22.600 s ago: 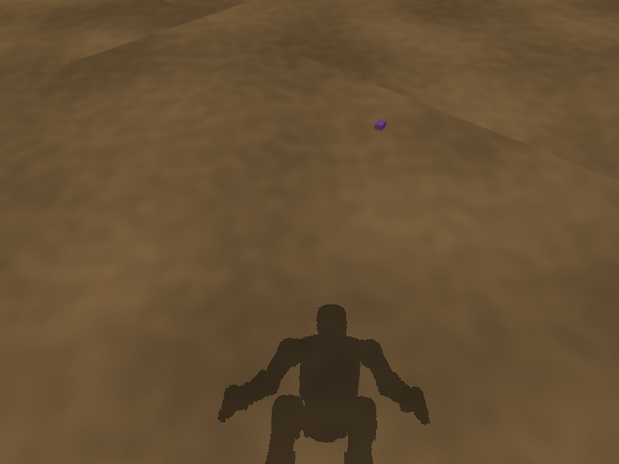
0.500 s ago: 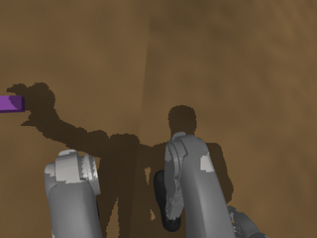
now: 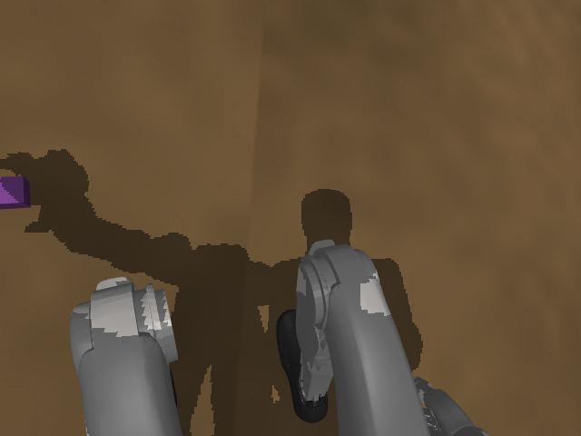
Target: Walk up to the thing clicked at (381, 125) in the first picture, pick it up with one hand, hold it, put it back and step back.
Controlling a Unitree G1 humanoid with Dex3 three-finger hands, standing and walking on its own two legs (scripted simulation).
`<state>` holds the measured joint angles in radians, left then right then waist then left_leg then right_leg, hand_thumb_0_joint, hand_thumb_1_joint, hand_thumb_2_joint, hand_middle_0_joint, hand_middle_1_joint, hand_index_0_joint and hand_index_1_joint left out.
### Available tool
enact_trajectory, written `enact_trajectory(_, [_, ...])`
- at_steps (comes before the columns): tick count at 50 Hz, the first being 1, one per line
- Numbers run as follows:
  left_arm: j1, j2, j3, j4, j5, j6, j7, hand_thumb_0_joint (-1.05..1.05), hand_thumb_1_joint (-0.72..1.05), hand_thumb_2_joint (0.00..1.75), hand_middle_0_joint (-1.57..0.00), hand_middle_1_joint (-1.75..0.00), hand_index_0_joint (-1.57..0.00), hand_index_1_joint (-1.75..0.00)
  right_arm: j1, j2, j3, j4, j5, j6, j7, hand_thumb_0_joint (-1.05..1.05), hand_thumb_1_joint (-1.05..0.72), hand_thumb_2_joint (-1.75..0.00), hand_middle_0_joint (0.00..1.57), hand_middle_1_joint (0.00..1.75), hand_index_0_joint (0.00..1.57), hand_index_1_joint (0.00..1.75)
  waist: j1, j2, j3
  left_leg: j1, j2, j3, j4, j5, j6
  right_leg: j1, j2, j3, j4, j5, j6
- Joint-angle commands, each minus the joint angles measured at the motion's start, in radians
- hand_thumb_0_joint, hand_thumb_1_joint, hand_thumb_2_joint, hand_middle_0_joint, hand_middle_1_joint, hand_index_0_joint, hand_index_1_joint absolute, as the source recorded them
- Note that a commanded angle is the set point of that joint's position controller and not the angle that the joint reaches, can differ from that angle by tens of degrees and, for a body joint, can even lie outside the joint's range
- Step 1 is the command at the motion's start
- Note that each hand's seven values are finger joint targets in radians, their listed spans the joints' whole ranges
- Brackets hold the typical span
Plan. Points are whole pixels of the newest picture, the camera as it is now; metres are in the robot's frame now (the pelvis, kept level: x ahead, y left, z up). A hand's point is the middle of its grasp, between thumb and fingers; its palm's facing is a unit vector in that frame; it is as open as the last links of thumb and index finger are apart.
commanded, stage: rise first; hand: left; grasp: from above
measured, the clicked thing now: (3, 193) +0.47 +0.36 -0.29
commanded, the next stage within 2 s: none
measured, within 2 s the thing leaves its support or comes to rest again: neither
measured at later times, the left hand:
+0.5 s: hand out of the picture +0.42 +0.39 -0.16, palm faces -0.44 -0.11 -0.89, open 11.7 cm
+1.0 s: hand out of the picture +0.43 +0.39 -0.16, palm faces -0.44 -0.10 -0.89, open 11.8 cm
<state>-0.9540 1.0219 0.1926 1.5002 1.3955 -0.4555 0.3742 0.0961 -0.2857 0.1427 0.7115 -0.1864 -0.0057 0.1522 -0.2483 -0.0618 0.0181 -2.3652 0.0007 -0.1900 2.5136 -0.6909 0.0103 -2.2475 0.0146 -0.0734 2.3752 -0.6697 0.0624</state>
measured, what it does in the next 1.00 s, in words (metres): stands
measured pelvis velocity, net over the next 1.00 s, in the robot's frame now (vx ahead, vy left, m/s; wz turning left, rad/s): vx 0.00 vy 0.00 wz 0.00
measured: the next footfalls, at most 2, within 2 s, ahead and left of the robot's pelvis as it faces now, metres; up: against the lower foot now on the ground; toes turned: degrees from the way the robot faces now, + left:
none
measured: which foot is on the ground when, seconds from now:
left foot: down 0.00-1.00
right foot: down 0.00-1.00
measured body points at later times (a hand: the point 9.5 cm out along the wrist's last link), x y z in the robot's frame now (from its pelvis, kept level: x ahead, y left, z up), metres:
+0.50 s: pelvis +0.00 +0.00 +0.00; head +0.23 +0.12 +0.36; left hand +0.44 +0.39 -0.11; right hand +0.10 -0.28 -0.08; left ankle +0.07 +0.12 -0.27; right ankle +0.11 -0.14 -0.27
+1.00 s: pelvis +0.00 +0.00 +0.00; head +0.23 +0.12 +0.37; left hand +0.45 +0.39 -0.11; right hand +0.09 -0.27 -0.08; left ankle +0.07 +0.12 -0.27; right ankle +0.11 -0.14 -0.27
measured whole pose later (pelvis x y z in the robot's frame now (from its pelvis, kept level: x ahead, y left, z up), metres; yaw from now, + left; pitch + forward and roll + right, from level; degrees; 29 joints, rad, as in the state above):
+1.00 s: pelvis +0.00 +0.00 +0.00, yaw +0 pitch +30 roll -12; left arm -0.96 1.04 0.19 1.49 1.40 -0.47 0.36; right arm 0.09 -0.29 0.15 0.69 -0.19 -0.01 0.15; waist -0.25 -0.07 0.02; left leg -2.37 0.00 -0.19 2.52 -0.69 0.01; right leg -2.24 0.02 -0.08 2.37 -0.67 0.06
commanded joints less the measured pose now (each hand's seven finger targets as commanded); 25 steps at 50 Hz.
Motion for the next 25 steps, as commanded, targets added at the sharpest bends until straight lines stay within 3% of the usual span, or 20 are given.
enact_trajectory(1, [-0.228, 0.321, 0.054, -0.136, -0.025, 0.008, 0.035, 0.0, -0.15, 0.7, -0.43, -0.64, -0.43, -0.65, 0.165, -0.286, -0.089, -0.025, -0.003, -0.007, -0.015, 0.0, -0.9, -0.9, 0.2, 0.3, 0.2, 0.3, 0.016, 0.409, -0.656, 0.555, -0.009, 0.106, -0.282, 0.188, 0.011, 0.268, 0.033, -0.115, -0.2, 0.194, -0.087])
enact_trajectory(4, [-0.245, 0.328, 0.062, -0.204, -0.035, 0.01, 0.029, 0.0, -0.15, 0.7, -0.44, -0.62, -0.43, -0.63, 0.182, -0.284, -0.092, -0.01, -0.003, -0.006, -0.014, 0.0, -0.9, -0.9, 0.2, 0.3, 0.2, 0.3, 0.023, 0.448, -0.696, 0.609, -0.008, 0.102, -0.288, 0.224, 0.006, 0.259, 0.032, -0.117, -0.186, 0.212, -0.088])
enact_trajectory(7, [-0.224, 0.304, 0.061, -0.197, -0.051, 0.012, 0.023, 0.0, -0.15, 0.7, -0.44, -0.61, -0.43, -0.63, 0.178, -0.285, -0.102, -0.013, 0.002, -0.005, -0.011, 0.0, -0.9, -0.9, 0.2, 0.3, 0.2, 0.3, 0.024, 0.448, -0.674, 0.613, -0.008, 0.094, -0.295, 0.237, 0.003, 0.238, 0.029, -0.123, -0.182, 0.213, -0.088])
enact_trajectory(12, [-0.194, 0.281, 0.047, -0.143, -0.047, 0.008, 0.009, 0.0, -0.14, 0.69, -0.43, -0.62, -0.43, -0.63, 0.165, -0.29, -0.099, -0.029, -0.001, -0.001, -0.012, 0.0, -0.9, -0.9, 0.2, 0.3, 0.2, 0.3, 0.008, 0.405, -0.631, 0.561, -0.008, 0.099, -0.274, 0.225, 0.009, 0.245, 0.03, -0.121, -0.195, 0.211, -0.089])
enact_trajectory(13, [-0.204, 0.309, 0.07, -0.153, -0.049, 0.005, 0.011, 0.0, -0.14, 0.69, -0.44, -0.62, -0.43, -0.63, 0.172, -0.303, -0.102, -0.026, -0.002, 0.001, -0.013, 0.0, -0.9, -0.9, 0.2, 0.3, 0.2, 0.3, 0.004, 0.405, -0.633, 0.567, -0.006, 0.091, -0.28, 0.221, 0.007, 0.242, 0.029, -0.126, -0.191, 0.207, -0.09])
enact_trajectory(14, [-0.206, 0.278, 0.044, -0.145, -0.044, 0.003, 0.005, 0.0, -0.14, 0.69, -0.44, -0.62, -0.43, -0.63, 0.162, -0.295, -0.098, -0.036, -0.003, -0.002, -0.011, 0.0, -0.9, -0.9, 0.2, 0.3, 0.2, 0.3, 0.001, 0.409, -0.603, 0.556, -0.009, 0.093, -0.282, 0.2, 0.006, 0.227, 0.03, -0.125, -0.193, 0.187, -0.092])
enact_trajectory(17, [-0.277, 0.301, 0.048, -0.21, -0.048, -0.012, 0.007, 0.0, -0.13, 0.69, -0.45, -0.6, -0.44, -0.61, 0.164, -0.292, -0.096, -0.033, -0.003, 0.0, -0.012, 0.0, -0.9, -0.9, 0.2, 0.3, 0.2, 0.3, 0.0, 0.425, -0.645, 0.563, -0.006, 0.098, -0.281, 0.173, 0.007, 0.25, 0.031, -0.123, -0.201, 0.177, -0.087])
enact_trajectory(18, [-0.244, 0.332, 0.065, -0.188, -0.033, -0.01, 0.009, 0.0, -0.13, 0.68, -0.45, -0.61, -0.44, -0.62, 0.178, -0.293, -0.096, -0.024, -0.006, 0.001, -0.013, 0.0, -0.9, -0.9, 0.2, 0.3, 0.2, 0.3, 0.003, 0.421, -0.656, 0.571, -0.005, 0.103, -0.277, 0.181, 0.008, 0.273, 0.032, -0.117, -0.201, 0.187, -0.086])
enact_trajectory(19, [-0.254, 0.323, 0.061, -0.2, -0.045, -0.013, 0.009, 0.0, -0.13, 0.68, -0.45, -0.61, -0.44, -0.62, 0.16, -0.293, -0.097, -0.038, -0.002, 0.0, -0.013, 0.0, -0.9, -0.9, 0.2, 0.3, 0.2, 0.3, 0.01, 0.399, -0.648, 0.555, -0.006, 0.107, -0.266, 0.174, 0.009, 0.264, 0.032, -0.114, -0.204, 0.177, -0.086])
enact_trajectory(21, [-0.244, 0.327, 0.065, -0.174, -0.038, -0.015, 0.014, 0.0, -0.14, 0.69, -0.45, -0.6, -0.44, -0.61, 0.17, -0.298, -0.096, -0.033, -0.007, 0.002, -0.014, 0.0, -0.9, -0.9, 0.2, 0.3, 0.2, 0.3, -0.005, 0.392, -0.64, 0.557, -0.006, 0.104, -0.258, 0.191, 0.009, 0.268, 0.033, -0.114, -0.201, 0.191, -0.086])
enact_trajectory(23, [-0.28, 0.284, 0.038, -0.19, -0.041, -0.023, 0.018, 0.0, -0.14, 0.69, -0.44, -0.61, -0.43, -0.62, 0.172, -0.286, -0.091, -0.01, -0.007, 0.003, -0.014, 0.0, -0.9, -0.9, 0.2, 0.3, 0.2, 0.3, -0.005, 0.409, -0.626, 0.564, -0.006, 0.099, -0.27, 0.174, 0.007, 0.237, 0.034, -0.124, -0.202, 0.172, -0.086])
enact_trajectory(25, [-0.264, 0.3, 0.039, -0.171, -0.032, -0.02, 0.022, 0.0, -0.14, 0.69, -0.45, -0.6, -0.44, -0.62, 0.173, -0.286, -0.09, -0.008, -0.006, 0.002, -0.012, 0.0, -0.9, -0.9, 0.2, 0.3, 0.2, 0.3, 0.004, 0.453, -0.619, 0.6, -0.004, 0.092, -0.293, 0.179, 0.002, 0.214, 0.033, -0.132, -0.19, 0.167, -0.084])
